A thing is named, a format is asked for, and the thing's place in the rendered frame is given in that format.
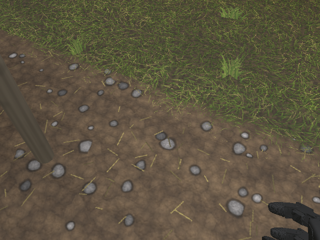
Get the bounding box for robot right hand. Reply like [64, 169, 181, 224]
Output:
[262, 202, 320, 240]

